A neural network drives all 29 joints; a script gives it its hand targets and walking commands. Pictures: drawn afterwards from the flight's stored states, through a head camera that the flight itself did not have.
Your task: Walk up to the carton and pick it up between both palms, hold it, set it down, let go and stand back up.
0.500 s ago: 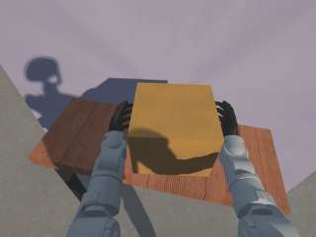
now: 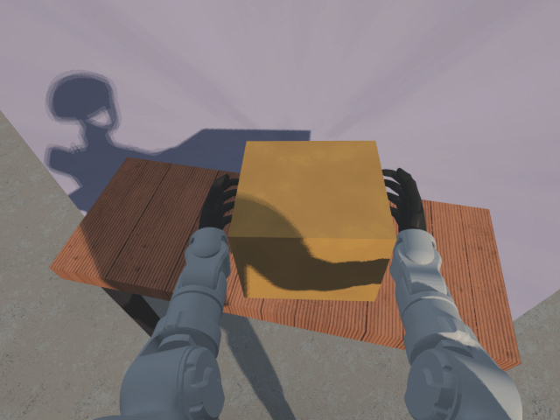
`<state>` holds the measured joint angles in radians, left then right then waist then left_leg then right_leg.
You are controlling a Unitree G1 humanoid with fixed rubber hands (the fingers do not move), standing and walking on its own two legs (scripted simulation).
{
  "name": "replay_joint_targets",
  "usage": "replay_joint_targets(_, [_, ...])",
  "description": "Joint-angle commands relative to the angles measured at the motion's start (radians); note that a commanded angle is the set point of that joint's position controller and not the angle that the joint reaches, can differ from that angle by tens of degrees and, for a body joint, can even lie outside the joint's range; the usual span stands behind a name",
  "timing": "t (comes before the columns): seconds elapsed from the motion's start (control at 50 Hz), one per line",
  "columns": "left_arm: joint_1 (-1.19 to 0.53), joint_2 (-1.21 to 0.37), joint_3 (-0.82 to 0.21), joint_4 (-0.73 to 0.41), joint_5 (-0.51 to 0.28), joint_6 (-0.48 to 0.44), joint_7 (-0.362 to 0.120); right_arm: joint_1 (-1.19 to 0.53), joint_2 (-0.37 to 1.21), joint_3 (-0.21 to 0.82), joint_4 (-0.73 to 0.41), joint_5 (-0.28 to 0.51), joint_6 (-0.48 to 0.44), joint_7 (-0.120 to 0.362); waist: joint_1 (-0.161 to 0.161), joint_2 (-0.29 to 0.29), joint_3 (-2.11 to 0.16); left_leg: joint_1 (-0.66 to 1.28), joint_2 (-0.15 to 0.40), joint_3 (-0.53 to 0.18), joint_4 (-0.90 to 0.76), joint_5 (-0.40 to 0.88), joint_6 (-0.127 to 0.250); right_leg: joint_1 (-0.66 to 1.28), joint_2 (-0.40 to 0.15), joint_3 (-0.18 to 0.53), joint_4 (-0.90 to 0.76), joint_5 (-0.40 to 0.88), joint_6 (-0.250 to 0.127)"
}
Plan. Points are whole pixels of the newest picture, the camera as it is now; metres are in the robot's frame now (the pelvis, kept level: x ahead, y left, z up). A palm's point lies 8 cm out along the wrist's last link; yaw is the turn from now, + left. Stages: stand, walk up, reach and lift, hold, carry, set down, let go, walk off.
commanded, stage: set down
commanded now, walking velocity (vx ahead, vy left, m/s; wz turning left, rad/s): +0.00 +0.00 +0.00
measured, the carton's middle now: (309, 219) +0.40 -0.01 +0.04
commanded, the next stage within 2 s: none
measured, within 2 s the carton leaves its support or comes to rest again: rests again in 0.80 s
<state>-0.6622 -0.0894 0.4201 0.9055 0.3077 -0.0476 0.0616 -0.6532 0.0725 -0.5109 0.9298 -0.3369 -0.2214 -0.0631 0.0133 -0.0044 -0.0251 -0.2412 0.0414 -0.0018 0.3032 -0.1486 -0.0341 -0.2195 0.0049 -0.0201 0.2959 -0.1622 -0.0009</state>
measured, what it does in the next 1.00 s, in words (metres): stands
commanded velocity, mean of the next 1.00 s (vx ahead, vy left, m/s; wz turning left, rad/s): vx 0.00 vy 0.00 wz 0.00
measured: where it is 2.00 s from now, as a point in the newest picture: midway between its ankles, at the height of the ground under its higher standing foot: outside the picture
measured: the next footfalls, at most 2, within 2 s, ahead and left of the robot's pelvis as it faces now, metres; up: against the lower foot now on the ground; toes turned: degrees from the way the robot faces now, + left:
none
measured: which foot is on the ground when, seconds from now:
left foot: down 0.00-1.00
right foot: down 0.00-1.00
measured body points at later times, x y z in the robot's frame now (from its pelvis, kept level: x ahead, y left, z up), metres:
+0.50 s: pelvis +0.03 +0.00 -0.01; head +0.13 +0.00 +0.43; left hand +0.43 +0.14 -0.03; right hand +0.43 -0.16 -0.01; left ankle +0.00 +0.14 -0.75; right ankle -0.01 -0.11 -0.75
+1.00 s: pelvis +0.01 +0.01 -0.02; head +0.12 -0.01 +0.42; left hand +0.43 +0.14 -0.03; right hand +0.43 -0.17 -0.02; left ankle +0.00 +0.14 -0.75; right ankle -0.01 -0.11 -0.75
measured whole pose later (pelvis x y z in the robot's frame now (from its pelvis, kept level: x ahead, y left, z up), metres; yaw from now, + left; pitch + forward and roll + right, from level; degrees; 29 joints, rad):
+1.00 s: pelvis +0.01 +0.01 -0.02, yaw -2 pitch +25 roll -1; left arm -0.80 0.01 0.27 1.32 0.09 -0.45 0.16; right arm -0.80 -0.08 -0.35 1.25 -0.21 -0.45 -0.07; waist 0.02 0.05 -0.21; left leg -0.72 0.06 0.01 0.48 -0.20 -0.04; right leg -0.68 0.02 -0.01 0.42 -0.17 0.00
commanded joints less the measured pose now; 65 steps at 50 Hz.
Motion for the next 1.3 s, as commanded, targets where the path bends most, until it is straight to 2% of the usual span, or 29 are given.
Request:
replay_joint_targets(0.0, [-0.811,-0.497,-0.321,-0.164,-0.006,-0.15,-0.076,-0.73,0.52,0.331,-0.079,-0.069,-0.138,0.142,-0.004,-0.022,-0.728,0.111,-0.026,0.12,0.019,0.321,-0.016,0.33,0.014,-0.073,0.08,0.564,0.049])
replay_joint_targets(0.1, [-0.803,-0.532,-0.371,-0.151,-0.02,-0.202,-0.05,-0.704,0.516,0.341,-0.026,-0.064,-0.178,0.135,-0.015,0.026,-0.791,0.172,-0.012,0.108,0.083,0.493,-0.051,0.229,0.028,-0.084,0.079,0.616,0.027])
replay_joint_targets(0.24, [-0.789,-0.559,-0.413,-0.118,-0.044,-0.277,-0.031,-0.667,0.539,0.378,0.033,-0.053,-0.214,0.12,-0.017,0.058,-0.869,0.125,-0.012,0.099,0.134,0.61,-0.061,0.193,0.022,-0.074,0.113,0.749,0.022])
replay_joint_targets(0.32, [-0.778,-0.566,-0.421,-0.081,-0.057,-0.322,-0.026,-0.649,0.566,0.409,0.054,-0.052,-0.233,0.114,-0.012,0.045,-0.92,0.03,-0.016,0.096,0.149,0.628,-0.05,0.229,0.007,-0.059,0.152,0.874,0.03])
replay_joint_targets(0.4, [-0.768,-0.564,-0.415,-0.028,-0.067,-0.364,-0.028,-0.635,0.6,0.439,0.058,-0.066,-0.256,0.109,-0.006,-0.006,-0.972,-0.182,-0.028,0.096,0.129,0.565,-0.021,0.366,-0.025,-0.032,0.215,1.049,0.041])
replay_joint_targets(0.42, [-0.764,-0.557,-0.432,-0.039,-0.07,-0.371,-0.031,-0.644,0.613,0.464,0.077,-0.04,-0.249,0.114,-0.026,0.0,-0.986,-0.129,-0.023,0.073,0.13,0.569,-0.019,0.36,-0.024,-0.026,0.233,1.082,0.045])
replay_joint_targets(0.46, [-0.758,-0.568,-0.451,-0.028,-0.079,-0.387,-0.032,-0.637,0.62,0.492,0.086,-0.023,-0.248,0.119,-0.026,0.015,-1.004,-0.082,-0.015,0.061,0.154,0.624,-0.019,0.279,-0.02,-0.033,0.232,1.062,0.047])
replay_joint_targets(0.52, [-0.726,-0.566,-0.454,0.036,-0.081,-0.405,-0.038,-0.628,0.598,0.506,0.092,-0.02,-0.252,0.125,-0.027,-0.008,-1.002,-0.079,-0.011,0.054,0.164,0.624,-0.02,0.227,-0.007,-0.034,0.221,1.006,0.042])
replay_joint_targets(0.64, [-0.724,-0.547,-0.434,0.129,-0.101,-0.452,-0.054,-0.636,0.564,0.511,0.107,-0.037,-0.269,0.132,-0.03,-0.056,-0.988,-0.149,-0.015,0.055,0.157,0.529,-0.009,0.223,-0.002,-0.032,0.23,0.952,0.048])
replay_joint_targets(0.68, [-0.744,-0.541,-0.423,0.149,-0.105,-0.463,-0.06,-0.64,0.556,0.496,0.135,-0.041,-0.273,0.133,-0.034,-0.045,-0.971,-0.134,-0.012,0.053,0.158,0.54,-0.013,0.192,-0.002,-0.037,0.231,0.927,0.05])
replay_joint_targets(0.76, [-0.773,-0.515,-0.405,0.188,-0.108,-0.477,-0.057,-0.66,0.524,0.45,0.181,-0.047,-0.28,0.141,-0.029,-0.019,-0.972,-0.06,-0.002,0.054,0.191,0.575,-0.025,0.081,0.02,-0.056,0.21,0.795,0.037])
replay_joint_targets(0.84, [-0.801,-0.411,-0.368,0.213,-0.113,-0.49,-0.04,-0.674,0.415,0.394,0.226,-0.034,-0.278,0.135,-0.028,0.001,-1.003,-0.057,-0.003,0.071,0.218,0.555,-0.043,0.042,0.032,-0.058,0.211,0.739,0.028])
replay_joint_targets(0.88, [-0.793,-0.245,-0.334,0.221,-0.136,-0.492,-0.014,-0.678,0.23,0.354,0.225,0.005,-0.275,0.114,-0.02,0.014,-1.054,-0.073,-0.009,0.086,0.229,0.538,-0.051,0.041,0.038,-0.05,0.227,0.733,0.025])
replay_joint_targets(0.92, [-0.775,0.003,-0.257,0.182,-0.163,-0.478,0.033,-0.694,-0.04,0.298,0.189,0.088,-0.27,0.07,-0.007,0.016,-1.105,-0.099,-0.016,0.098,0.241,0.546,-0.06,0.066,0.042,-0.036,0.246,0.746,0.028])
replay_joint_targets(0.96, [-0.763,0.239,-0.182,0.116,-0.21,-0.446,0.08,-0.727,-0.284,0.273,0.132,0.211,-0.251,0.02,0.005,-0.006,-1.156,-0.179,-0.031,0.117,0.244,0.504,-0.05,0.139,0.04,-0.012,0.27,0.775,0.033])
replay_joint_targets(0.98, [-0.786,0.282,-0.189,0.091,-0.254,-0.428,0.097,-0.764,-0.324,0.303,0.111,0.289,-0.236,0.002,0.004,-0.026,-1.168,-0.228,-0.037,0.118,0.242,0.482,-0.041,0.169,0.039,0.003,0.286,0.797,0.038])
replay_joint_targets(1.04, [-0.82,0.332,-0.253,0.105,-0.348,-0.384,0.11,-0.814,-0.37,0.406,0.079,0.441,-0.19,-0.014,0.01,-0.053,-1.174,-0.306,-0.044,0.123,0.241,0.401,-0.029,0.178,0.033,0.013,0.299,0.77,0.052])
replay_joint_targets(1.08, [-0.812,0.378,-0.276,0.163,-0.383,-0.359,0.104,-0.826,-0.441,0.439,0.067,0.491,-0.167,-0.018,0.016,-0.063,-1.16,-0.294,-0.045,0.121,0.247,0.38,-0.03,0.153,0.037,0.012,0.292,0.728,0.057])
replay_joint_targets(1.14, [-0.848,0.389,-0.32,0.255,-0.433,-0.317,0.087,-0.858,-0.49,0.474,0.105,0.546,-0.119,-0.02,0.009,-0.064,-1.081,-0.247,-0.041,0.108,0.251,0.328,-0.033,0.048,0.042,0.0,0.266,0.593,0.055])
replay_joint_targets(1.2, [-0.868,0.424,-0.362,0.321,-0.497,-0.273,0.083,-0.87,-0.569,0.519,0.162,0.624,-0.072,-0.016,0.017,-0.056,-1.036,-0.172,-0.031,0.097,0.271,0.327,-0.04,-0.073,0.054,-0.012,0.245,0.479,0.046])
replay_joint_targets(1.26, [-0.909,0.432,-0.422,0.341,-0.57,-0.237,0.079,-0.902,-0.601,0.564,0.195,0.697,-0.027,0.004,0.021,-0.045,-0.998,-0.137,-0.022,0.082,0.278,0.285,-0.04,-0.174,0.059,-0.025,0.233,0.354,0.036])
replay_joint_targets(1.28, [-0.92,0.439,-0.441,0.317,-0.593,-0.228,0.081,-0.916,-0.622,0.57,0.178,0.71,-0.018,0.013,0.023,-0.037,-1.024,-0.108,-0.018,0.077,0.284,0.307,-0.044,-0.201,0.063,-0.032,0.233,0.35,0.033])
